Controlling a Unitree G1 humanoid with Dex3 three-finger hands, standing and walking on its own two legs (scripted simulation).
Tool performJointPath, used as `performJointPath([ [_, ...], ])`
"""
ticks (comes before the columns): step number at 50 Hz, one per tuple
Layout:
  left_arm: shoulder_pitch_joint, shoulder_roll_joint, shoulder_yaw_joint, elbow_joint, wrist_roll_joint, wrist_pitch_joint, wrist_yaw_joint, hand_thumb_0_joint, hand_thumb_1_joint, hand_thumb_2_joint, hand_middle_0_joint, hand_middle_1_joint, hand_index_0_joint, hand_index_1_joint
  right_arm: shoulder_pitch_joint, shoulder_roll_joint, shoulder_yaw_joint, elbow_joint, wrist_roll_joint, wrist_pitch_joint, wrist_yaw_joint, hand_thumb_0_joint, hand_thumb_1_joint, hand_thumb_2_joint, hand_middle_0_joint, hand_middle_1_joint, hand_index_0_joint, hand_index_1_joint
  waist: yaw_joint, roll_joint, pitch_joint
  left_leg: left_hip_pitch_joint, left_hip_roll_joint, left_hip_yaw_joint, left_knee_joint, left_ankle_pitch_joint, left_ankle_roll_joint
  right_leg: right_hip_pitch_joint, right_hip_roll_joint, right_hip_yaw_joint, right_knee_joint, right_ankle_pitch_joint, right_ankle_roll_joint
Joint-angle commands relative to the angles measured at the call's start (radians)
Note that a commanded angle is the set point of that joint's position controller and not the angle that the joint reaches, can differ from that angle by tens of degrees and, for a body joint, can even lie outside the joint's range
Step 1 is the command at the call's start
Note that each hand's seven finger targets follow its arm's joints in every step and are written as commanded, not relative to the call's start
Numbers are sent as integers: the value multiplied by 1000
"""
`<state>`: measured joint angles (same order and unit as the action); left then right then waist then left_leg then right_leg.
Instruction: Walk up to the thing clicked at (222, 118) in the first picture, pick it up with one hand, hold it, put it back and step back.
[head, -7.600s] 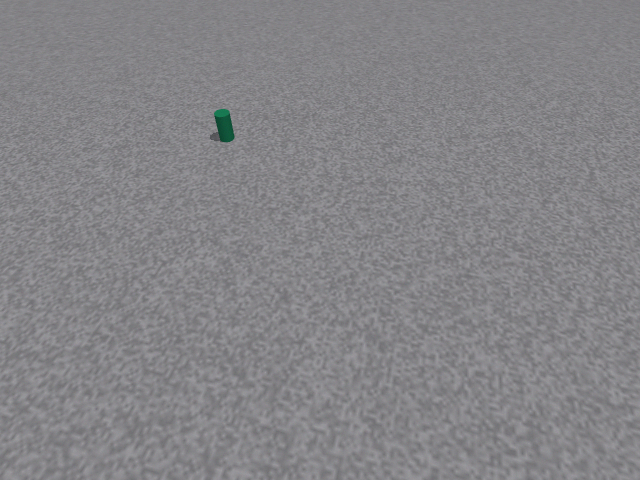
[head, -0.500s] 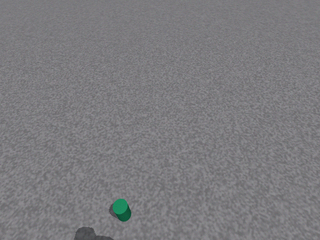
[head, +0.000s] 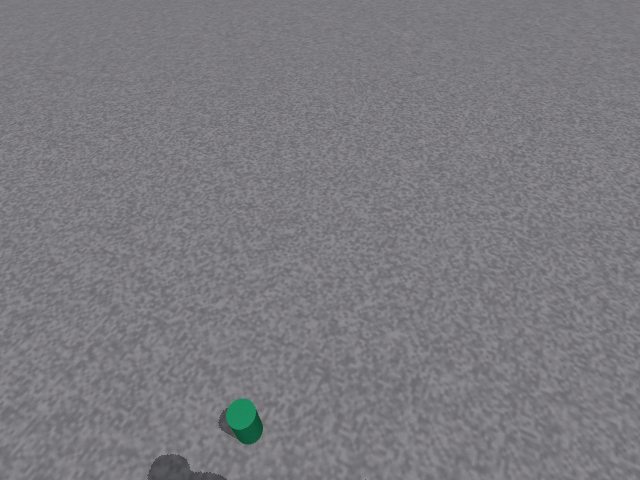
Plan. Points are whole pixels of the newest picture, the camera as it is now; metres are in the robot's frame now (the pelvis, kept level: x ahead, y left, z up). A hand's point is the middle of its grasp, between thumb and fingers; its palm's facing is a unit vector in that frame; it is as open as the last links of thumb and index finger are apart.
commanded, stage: stand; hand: left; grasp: from the side
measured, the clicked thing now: (245, 422) +0.39 +0.25 -0.70
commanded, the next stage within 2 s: go down in 0.52 s
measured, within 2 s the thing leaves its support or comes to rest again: neither
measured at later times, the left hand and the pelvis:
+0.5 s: hand out of the picture +0.07 +0.26 -0.16, palm faces -0.03 -0.94 -0.34, open 7.4 cm; pelvis +0.00 +0.00 +0.00, yaw +0 degrees
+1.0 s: hand out of the picture +0.15 +0.28 -0.18, palm faces +0.07 -0.94 -0.33, open 14.2 cm; pelvis -0.02 +0.01 -0.04, yaw -2 degrees
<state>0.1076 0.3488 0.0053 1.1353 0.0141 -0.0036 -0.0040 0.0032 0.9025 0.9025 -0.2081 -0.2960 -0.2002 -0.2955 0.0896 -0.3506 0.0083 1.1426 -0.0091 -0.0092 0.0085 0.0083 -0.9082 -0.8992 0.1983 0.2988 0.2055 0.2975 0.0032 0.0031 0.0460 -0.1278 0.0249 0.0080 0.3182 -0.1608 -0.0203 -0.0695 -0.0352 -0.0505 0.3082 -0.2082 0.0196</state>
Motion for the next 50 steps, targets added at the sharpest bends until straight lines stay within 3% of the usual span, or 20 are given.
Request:
performJointPath([
  [1,-35,218,43,-54,-3,-21,11,0,900,900,-200,-300,-200,-301,-43,-213,-38,-63,-1,-22,-18,0,-900,-900,200,300,200,300,-2,2,-89,38,114,-87,-30,195,30,-1,-118,86,-48,160,-33],
  [8,-34,219,42,-59,-6,-23,12,0,900,900,-200,-300,-200,-301,-39,-215,-40,-63,1,-21,-17,0,-900,-900,200,300,200,300,-3,-1,-83,43,114,-85,-26,203,32,-4,-120,88,-52,175,-32],
  [13,-28,219,42,-57,-1,-21,12,0,900,900,-200,-300,-200,-301,-40,-213,-38,-66,1,-19,-18,0,-900,-900,200,300,200,300,-2,-5,-73,30,110,-86,-37,151,32,-13,-114,82,-56,131,-28],
  [30,-21,215,40,-63,-2,-23,12,0,900,900,-200,-300,-200,-301,-34,-216,-41,-70,1,-21,-18,0,-900,-900,200,300,200,300,-1,7,-84,38,113,-87,-25,202,37,3,-120,82,-54,176,-29],
  [31,-18,219,41,-62,-2,-23,12,0,820,820,-280,-220,-280,-221,-29,-211,-38,-69,1,-20,-18,0,-921,-904,207,297,203,297,-1,4,-77,38,114,-87,-29,198,35,-1,-119,82,-54,166,-28],
  [32,-369,70,53,-413,-57,-117,29,0,740,740,-200,-140,-200,-141,7,-58,-13,-342,69,-66,-40,0,-995,-924,198,300,199,300,-125,45,18,-71,-25,42,26,14,25,-263,26,22,24,105,-27],
  [33,-466,89,55,-334,-58,-106,33,0,660,660,-120,-60,-120,-61,59,-78,-10,-293,71,-62,-47,0,-1002,-928,198,300,199,300,-99,8,-16,-65,-31,40,41,-27,28,-223,24,11,29,64,-25],
  [34,-292,164,107,-184,-38,-75,31,0,580,580,-40,-33,-40,-22,100,-112,-33,-299,72,-52,-57,0,-1005,-929,198,300,199,300,-70,-37,-7,-96,-23,38,55,-35,30,-213,35,-2,37,33,-28],
  [35,-262,205,137,-115,-19,-52,23,0,500,500,-12,-45,-26,-30,117,-112,-44,-313,66,-46,-59,0,-996,-925,199,300,199,300,-61,-60,-60,-129,-29,32,100,-19,34,-228,33,-1,66,34,-30],
  [37,-303,270,197,-122,16,-51,5,0,340,340,-15,-54,-30,-39,128,-112,-67,-370,46,-51,-60,0,-994,-924,199,300,199,300,-29,-53,-159,-152,-25,26,167,15,32,-238,34,5,145,63,-32],
  [39,-139,238,234,-81,51,-28,-10,0,180,181,-23,-61,-37,-48,171,-97,-89,-403,27,-54,-49,0,-970,-917,199,300,200,300,9,21,-257,-194,-37,25,229,67,21,-244,27,11,215,102,-40],
  [40,-100,233,246,-99,54,-17,-14,0,112,172,-26,-64,-40,-50,171,-92,-90,-438,28,-56,-45,0,-958,-914,199,300,199,300,23,33,-282,-202,-39,27,244,74,19,-235,29,12,232,97,-42],
  [44,-77,209,276,-163,51,37,-18,0,-107,134,-32,-69,-43,-60,146,-77,-93,-509,33,-60,-37,0,-925,-905,199,300,200,300,10,32,-253,-288,-30,18,294,56,17,-316,42,8,282,61,-42],
  [47,-75,226,304,-227,48,39,-35,0,-272,160,-39,-143,-53,-131,126,-69,-93,-554,32,-71,-27,0,-911,-901,199,300,200,300,10,29,-250,-392,-21,8,393,7,18,-423,44,5,383,-1,-44],
  [48,-87,242,325,-276,46,30,-41,0,-311,110,-44,-92,-52,-87,128,-69,-98,-578,29,-77,-26,0,-909,-901,199,300,199,300,6,33,-283,-411,-21,12,429,-7,22,-442,40,10,412,-9,-41],
  [49,-24,249,348,-259,43,32,-46,0,-329,99,-45,-91,-55,-85,132,-70,-98,-593,32,-81,-29,0,-907,-901,199,300,199,300,7,32,-290,-428,-18,10,449,-21,23,-468,40,11,439,-24,-42],
  [50,-57,228,326,-346,39,21,-55,0,-362,117,-47,-123,-60,-114,136,-63,-100,-608,29,-88,-30,0,-900,-899,199,300,200,300,-1,38,-309,-448,-16,6,476,-38,24,-496,37,14,468,-36,-40],
])
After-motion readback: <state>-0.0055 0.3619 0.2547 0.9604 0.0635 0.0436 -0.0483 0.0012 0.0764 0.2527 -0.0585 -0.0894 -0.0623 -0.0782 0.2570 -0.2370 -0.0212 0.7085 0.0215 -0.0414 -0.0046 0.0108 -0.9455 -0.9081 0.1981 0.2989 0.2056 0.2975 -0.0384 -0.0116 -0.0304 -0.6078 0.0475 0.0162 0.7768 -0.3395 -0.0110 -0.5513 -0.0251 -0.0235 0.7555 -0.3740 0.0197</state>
